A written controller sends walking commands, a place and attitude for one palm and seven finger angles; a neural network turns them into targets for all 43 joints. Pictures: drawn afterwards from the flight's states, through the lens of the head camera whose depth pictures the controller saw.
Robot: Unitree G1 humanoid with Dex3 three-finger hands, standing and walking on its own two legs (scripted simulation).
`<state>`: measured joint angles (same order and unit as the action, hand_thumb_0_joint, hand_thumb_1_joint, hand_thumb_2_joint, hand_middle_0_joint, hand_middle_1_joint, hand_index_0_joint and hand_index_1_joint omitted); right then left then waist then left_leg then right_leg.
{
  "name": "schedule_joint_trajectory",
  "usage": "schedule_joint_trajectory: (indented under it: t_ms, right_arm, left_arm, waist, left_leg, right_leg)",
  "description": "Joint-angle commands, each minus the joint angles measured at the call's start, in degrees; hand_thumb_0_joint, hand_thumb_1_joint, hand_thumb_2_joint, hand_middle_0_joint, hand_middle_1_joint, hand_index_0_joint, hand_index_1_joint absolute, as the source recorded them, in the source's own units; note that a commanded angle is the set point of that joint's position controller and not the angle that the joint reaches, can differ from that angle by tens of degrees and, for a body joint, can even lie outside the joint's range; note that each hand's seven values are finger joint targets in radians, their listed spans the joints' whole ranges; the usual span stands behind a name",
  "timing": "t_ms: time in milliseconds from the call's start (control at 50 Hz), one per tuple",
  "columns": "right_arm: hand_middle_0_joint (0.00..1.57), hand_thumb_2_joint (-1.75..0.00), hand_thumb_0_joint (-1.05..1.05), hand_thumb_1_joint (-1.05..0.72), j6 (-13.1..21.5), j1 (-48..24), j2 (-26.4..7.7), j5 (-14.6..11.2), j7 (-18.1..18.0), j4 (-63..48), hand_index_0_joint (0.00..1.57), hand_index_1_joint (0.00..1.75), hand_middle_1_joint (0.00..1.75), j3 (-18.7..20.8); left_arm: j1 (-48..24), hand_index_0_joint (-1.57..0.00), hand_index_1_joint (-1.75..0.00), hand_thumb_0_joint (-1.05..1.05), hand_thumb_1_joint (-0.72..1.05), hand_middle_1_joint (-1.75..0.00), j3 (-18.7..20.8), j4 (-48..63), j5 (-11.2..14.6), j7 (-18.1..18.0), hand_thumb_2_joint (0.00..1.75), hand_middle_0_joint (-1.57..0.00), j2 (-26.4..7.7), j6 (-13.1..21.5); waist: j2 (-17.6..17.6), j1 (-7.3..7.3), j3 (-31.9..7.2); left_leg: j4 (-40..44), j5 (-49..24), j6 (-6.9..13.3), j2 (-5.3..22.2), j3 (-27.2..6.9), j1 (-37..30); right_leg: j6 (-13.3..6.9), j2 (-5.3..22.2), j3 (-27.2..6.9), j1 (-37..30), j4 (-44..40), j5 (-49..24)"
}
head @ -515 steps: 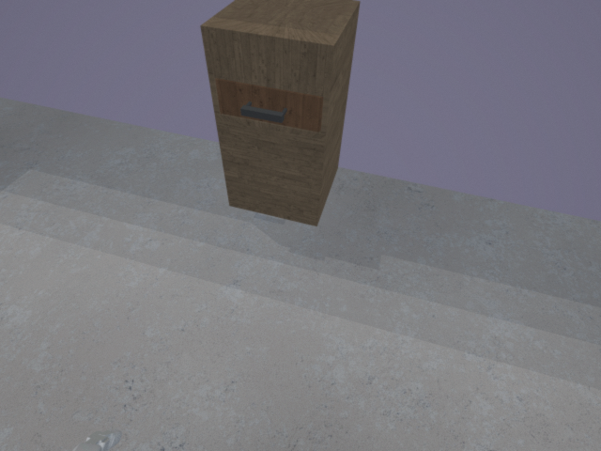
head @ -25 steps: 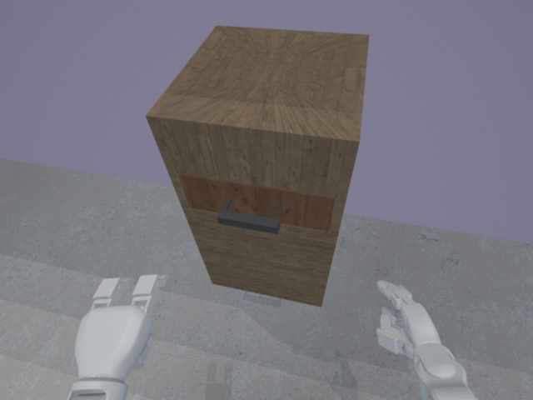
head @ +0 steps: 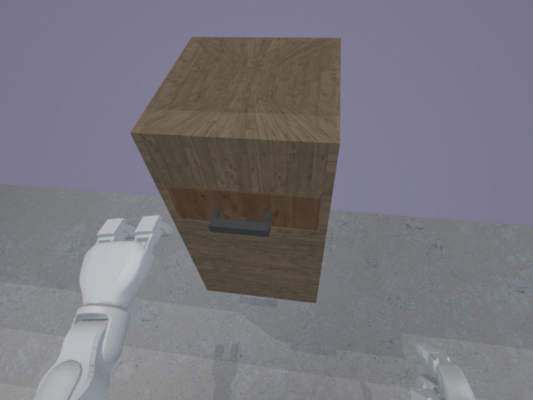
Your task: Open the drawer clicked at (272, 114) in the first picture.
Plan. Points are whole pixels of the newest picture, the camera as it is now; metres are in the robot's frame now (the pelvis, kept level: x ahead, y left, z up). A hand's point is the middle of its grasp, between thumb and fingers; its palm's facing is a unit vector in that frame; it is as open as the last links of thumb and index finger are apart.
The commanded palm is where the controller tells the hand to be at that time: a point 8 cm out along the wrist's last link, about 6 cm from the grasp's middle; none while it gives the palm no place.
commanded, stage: raise the hand with hooked fingers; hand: left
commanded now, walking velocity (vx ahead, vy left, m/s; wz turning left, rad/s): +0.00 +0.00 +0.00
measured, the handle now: (241, 219) +0.54 +0.15 -0.19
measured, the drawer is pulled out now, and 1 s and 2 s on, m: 0.00 0.00 0.00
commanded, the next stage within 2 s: move the hooked fingers above the handle in 0.74 s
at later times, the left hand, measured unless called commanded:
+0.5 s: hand (118, 236) +0.31 +0.26 +0.09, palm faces -0.01 -0.06 -1.00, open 13.9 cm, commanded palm +0.28 +0.26 +0.14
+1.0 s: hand (137, 247) +0.31 +0.24 +0.06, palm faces -0.05 -0.09 -0.99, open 13.9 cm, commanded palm +0.30 +0.24 +0.12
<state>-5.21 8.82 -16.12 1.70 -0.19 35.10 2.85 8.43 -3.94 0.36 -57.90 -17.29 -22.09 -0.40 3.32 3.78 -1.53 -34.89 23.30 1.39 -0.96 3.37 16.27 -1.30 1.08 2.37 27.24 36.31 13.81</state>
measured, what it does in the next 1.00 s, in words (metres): stands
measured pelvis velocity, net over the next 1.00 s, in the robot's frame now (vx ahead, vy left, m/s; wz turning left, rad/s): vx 0.00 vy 0.01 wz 0.02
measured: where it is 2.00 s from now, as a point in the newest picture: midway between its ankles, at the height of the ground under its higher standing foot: outside the picture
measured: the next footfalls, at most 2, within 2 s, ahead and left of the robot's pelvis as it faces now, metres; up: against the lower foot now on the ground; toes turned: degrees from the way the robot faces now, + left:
none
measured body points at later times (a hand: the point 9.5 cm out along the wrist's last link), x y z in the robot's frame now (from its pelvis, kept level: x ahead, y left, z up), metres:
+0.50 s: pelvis +0.00 +0.01 +0.01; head +0.03 -0.02 +0.46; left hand +0.30 +0.26 +0.14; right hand +0.19 -0.20 -0.10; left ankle -0.06 +0.10 -0.72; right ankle +0.05 -0.11 -0.72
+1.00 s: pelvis +0.00 +0.01 +0.01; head +0.04 -0.02 +0.46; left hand +0.31 +0.24 +0.11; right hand +0.19 -0.21 -0.10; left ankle -0.06 +0.10 -0.72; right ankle +0.05 -0.11 -0.72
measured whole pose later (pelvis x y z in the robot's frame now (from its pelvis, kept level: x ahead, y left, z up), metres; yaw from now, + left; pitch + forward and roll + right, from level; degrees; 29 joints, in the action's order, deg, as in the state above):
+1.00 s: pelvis +0.00 +0.01 +0.01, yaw +1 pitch +5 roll +0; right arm -6.5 8.1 -14.3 -0.2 -0.2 34.9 0.8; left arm -8.9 -5.2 -12.9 -55.5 -6.1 -25.2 4.2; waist 3.1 4.8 -0.5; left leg -27.1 18.6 1.9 -1.8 2.2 13.3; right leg -0.7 1.8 3.3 23.3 27.8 9.3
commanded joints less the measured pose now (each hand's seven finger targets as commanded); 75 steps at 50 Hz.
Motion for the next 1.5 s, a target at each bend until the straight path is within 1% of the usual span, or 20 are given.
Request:
schedule_joint_trajectory:
  t_ms: [0, 80, 160, 300, 460, 580, 680, 820, 840, 940, 980, 1020, 1080, 1120, 1200, 1220, 1320, 1400, 1420, 1480]
  right_arm:
    - [0.2, -0.9, 0.0, -0.9, 2.79, -8.37, -3.81, -0.84, -0.44, -9.66, 0.2, 0.3, 0.3, 0.48]
    - [0.2, -0.9, 0.0, -0.9, 2.0, -8.97, -3.84, -1.25, -0.79, -10.04, 0.2, 0.3, 0.3, -0.19]
    - [0.2, -0.9, 0.0, -0.9, 1.73, -8.35, -3.4, -1.36, -1.12, -9.67, 0.2, 0.3, 0.3, -0.6]
    - [0.2, -0.9, 0.0, -0.9, 1.65, -7.16, -3.79, -1.57, -1.4, -8.74, 0.2, 0.3, 0.3, -1.06]
    - [0.2, -0.9, 0.0, -0.9, 1.15, -5.51, -4.64, -1.3, -0.37, -9.07, 0.2, 0.3, 0.3, -0.25]
    - [0.2, -0.9, 0.0, -0.9, 1.47, -5.12, -4.7, -1.16, -0.14, -8.81, 0.2, 0.3, 0.3, 0.33]
    - [0.2, -0.9, 0.0, -0.9, 1.84, -4.24, -4.59, -1.45, -0.07, -7.81, 0.2, 0.3, 0.3, 1.06]
    - [0.2, -0.9, 0.0, -0.9, 1.01, -4.92, -5.07, -2.02, 0.02, -7.7, 0.2, 0.3, 0.3, 0.89]
    - [0.2, -0.9, 0.0, -0.9, 0.94, -4.95, -5.02, -1.98, -0.12, -7.94, 0.2, 0.3, 0.3, 0.75]
    - [0.2, -0.9, 0.0, -0.9, 0.96, -3.33, -5.16, -1.87, -0.77, -7.29, 0.2, 0.3, 0.3, 0.61]
    - [0.2, -0.9, 0.0, -0.9, 1.13, -2.6, -5.22, -1.55, -1.07, -7.05, 0.2, 0.3, 0.3, 0.7]
    - [0.2, -0.9, 0.0, -0.9, 1.5, -1.38, -4.47, -1.18, -1.1, -6.83, 0.2, 0.3, 0.3, 1.12]
    - [0.2, -0.9, 0.0, -0.9, 1.64, -0.13, -4.26, -0.79, -1.21, -6.55, 0.2, 0.3, 0.3, 1.6]
    - [0.2, -0.9, 0.0, -0.9, 1.63, 0.52, -3.92, -1.05, -1.04, -5.88, 0.2, 0.3, 0.3, 1.74]
    - [0.2, -0.9, 0.0, -0.9, 1.18, 1.85, -4.61, -1.12, -0.58, -5.03, 0.2, 0.3, 0.3, 2.33]
    - [0.2, -0.9, 0.0, -0.9, 1.01, 1.95, -4.58, -1.16, -0.35, -5.18, 0.2, 0.3, 0.3, 2.45]
    - [0.2, -0.9, 0.0, -0.9, -0.05, 3.1, -5.43, -1.26, -0.26, -5.21, 0.2, 0.3, 0.3, 3.09]
    - [0.2, -0.9, 0.0, -0.9, -0.41, 4.81, -5.54, -0.85, -0.98, -4.67, 0.2, 0.3, 0.3, 3.28]
    - [0.2, -0.9, 0.0, -0.9, -0.37, 5.38, -5.27, -0.65, -1.01, -4.26, 0.2, 0.3, 0.3, 3.36]
    - [0.2, -0.9, 0.0, -0.9, -0.22, 6.19, -5.19, 0.09, -0.95, -3.13, 0.2, 0.3, 0.3, 3.63]
  left_arm:
    - [-12.44, -0.3, -1.18, 0.0, -0.48, -1.18, 5.51, 9.0, -0.15, 1.24, 0.31, -0.3, -10.54, -1.19]
    - [-18.98, -0.3, -1.2, 0.0, -0.5, -1.2, 6.61, 9.27, 0.03, 3.96, 0.3, -0.3, -12.96, -1.63]
    - [-23.56, -0.3, -1.2, 0.0, -0.5, -1.2, 6.46, 7.34, 0.57, 6.19, 0.3, -0.3, -13.5, -0.97]
    - [-33.16, -0.3, -1.2, 0.0, -0.5, -1.2, 6.42, 4.76, 1.8, 10.28, 0.3, -0.3, -16.12, 0.83]
    - [-25.62, -0.3, -1.2, 0.0, -0.5, -1.2, 7.63, 4.76, 4.57, 14.19, 0.3, -0.3, -15.39, 4.63]
    - [-28.3, -0.3, -1.2, 0.0, -0.5, -1.2, 11.96, 8.52, 3.88, 10.5, 0.3, -0.3, -18.78, 8.58]
    - [-27.78, -0.3, -1.2, 0.0, -0.5, -1.2, 12.13, 7.53, 3.68, 6.79, 0.3, -0.3, -17.95, 8.51]
    - [-26.68, -0.3, -1.2, 0.0, -0.5, -1.2, 7.8, 4.18, 3.81, 8.1, 0.3, -0.3, -15.24, 4.44]
    - [-27.08, -0.3, -1.2, 0.0, -0.5, -1.2, 5.51, 2.69, 3.84, 8.63, 0.3, -0.3, -12.99, 4.02]
    - [-34.48, -0.3, -1.2, 0.0, -0.5, -1.2, 3.42, -4.27, 2.36, 9.51, 0.3, -0.3, -12.11, 5.48]
    - [-38.89, -0.3, -1.2, 0.0, -0.5, -1.2, 5.17, -5.06, 1.09, 8.32, 0.3, -0.3, -14.31, 7.31]
    - [-41.77, -0.3, -1.2, 0.0, -0.5, -1.2, 5.12, -4.93, -0.13, 6.26, 0.3, -0.3, -13.85, 9.28]
    - [-41.68, -0.3, -1.2, 0.0, -0.5, -1.2, 8.49, -7.0, -0.76, 2.69, 0.3, -0.3, -15.75, 10.67]
    - [-43.31, -0.3, -1.2, 0.0, -0.5, -1.2, 6.56, -11.08, -1.14, 0.63, 0.3, -0.3, -12.76, 10.18]
    - [-42.8, -0.3, -1.2, 0.0, -0.5, -1.2, 6.38, -18.97, -2.7, -1.98, 0.3, -0.3, -11.98, 7.01]
    - [-42.12, -0.3, -1.2, 0.0, -0.5, -1.2, 4.57, -19.85, -2.64, -2.13, 0.3, -0.3, -9.89, 6.12]
    - [-43.94, -0.3, -1.2, 0.0, -0.5, -1.2, 1.05, -22.05, -2.78, -0.98, 0.3, -0.3, -7.14, 4.46]
    - [-48.73, -0.3, -1.2, 0.0, -0.5, -1.2, 3.64, -23.77, -3.56, -2.15, 0.3, -0.3, -10.18, 7.08]
    - [-50.65, -0.3, -1.2, 0.0, -0.5, -1.2, 3.06, -23.67, -3.84, -3.05, 0.3, -0.3, -9.2, 8.02]
    - [-52.92, -0.3, -1.2, 0.0, -0.5, -1.2, 6.54, -25.08, -5.48, -6.87, 0.3, -0.3, -11.76, 9.93]
  waist:
    - [-4.24, 1.01, -11.85]
    - [-0.65, 1.39, -11.35]
    - [-2.19, 0.99, -10.96]
    - [-1.25, 0.17, -12.38]
    - [-3.6, 1.32, -13.44]
    - [-1.31, 1.91, -15.02]
    - [0.42, 1.5, -16.22]
    - [-1.74, 0.76, -13.74]
    - [-3.22, 0.33, -13.37]
    - [-6.04, -1.26, -11.01]
    - [-4.2, -1.15, -13.15]
    - [-0.85, -0.92, -16.95]
    - [0.1, -0.46, -21.09]
    - [-1.03, -1.64, -18.7]
    - [-3.81, -1.69, -20.33]
    - [-4.91, -1.96, -21.08]
    - [-5.5, -3.32, -23.18]
    - [-5.27, -3.96, -23.28]
    - [-5.53, -4.46, -24.06]
    - [-1.86, -3.72, -26.47]
  left_leg:
    - [8.33, -17.11, -0.14, -0.47, -2.4, 4.7]
    - [10.49, -19.14, -0.42, -0.15, -2.69, 2.69]
    - [11.54, -20.32, -0.51, -0.19, -2.58, 1.31]
    - [12.78, -22.34, -0.8, -0.26, -3.07, -1.04]
    - [12.7, -29.55, -1.13, 0.11, -3.11, -0.89]
    - [12.93, -29.12, -1.63, -0.05, -3.93, -0.5]
    - [12.34, -30.25, -2.16, -0.12, -3.85, -1.48]
    - [13.25, -25.96, -1.64, -0.17, -2.87, 0.16]
    - [12.91, -25.15, -1.3, -0.3, -2.76, 0.46]
    - [11.8, -18.61, -0.49, -0.76, -2.12, 3.23]
    - [11.06, -18.16, -0.58, -0.95, -2.55, 3.65]
    - [9.53, -20.89, -0.84, -1.15, -2.69, 2.5]
    - [7.67, -23.74, -1.09, -1.42, -2.94, 3.52]
    - [6.8, -23.11, -1.13, -1.37, -2.8, 5.77]
    - [5.19, -23.45, -0.93, -1.35, -1.97, 9.12]
    - [4.87, -23.56, -0.77, -1.34, -1.72, 9.53]
    - [3.14, -23.83, -0.31, -1.29, -1.57, 10.78]
    - [1.76, -21.22, 0.16, -1.54, -1.88, 12.68]
    - [1.12, -21.32, 0.23, -1.59, -1.97, 12.83]
    - [-0.9, -23.44, -0.12, -1.64, -2.23, 13.86]
  right_leg:
    - [-1.44, -0.36, -4.08, -18.9, -5.58, -7.67]
    - [-1.79, -0.65, -3.27, -20.65, -6.5, -9.24]
    - [-1.63, -0.85, -2.75, -21.59, -7.82, -10.55]
    - [-1.63, -0.93, -1.8, -23.14, -9.28, -12.04]
    - [-1.48, -0.97, -1.51, -24.93, -9.37, -17.9]
    - [-1.78, -1.12, -1.96, -24.73, -9.0, -16.67]
    - [-1.86, -1.09, -1.77, -23.29, -8.88, -16.81]
    - [-1.64, -0.88, -1.45, -22.67, -9.7, -14.04]
    - [-1.54, -0.88, -1.32, -22.03, -9.67, -13.86]
    - [-1.17, -0.87, -1.56, -18.31, -9.91, -9.11]
    - [-1.32, -1.0, -1.87, -17.92, -9.01, -8.47]
    - [-1.61, -0.91, -1.74, -17.62, -7.27, -10.54]
    - [-1.59, -1.05, -2.13, -18.63, -5.34, -14.19]
    - [-1.58, -1.11, -1.75, -15.68, -4.49, -13.98]
    - [-1.53, -1.2, -1.91, -15.36, -2.71, -15.92]
    - [-1.44, -1.1, -2.12, -15.86, -2.58, -16.99]
    - [-1.3, -1.21, -2.32, -15.0, -1.31, -18.34]
    - [-1.28, -1.13, -2.64, -13.25, -0.32, -16.28]
    - [-1.27, -1.09, -2.63, -12.67, 0.27, -16.62]
    - [-1.73, -1.14, -2.62, -10.43, 2.86, -17.74]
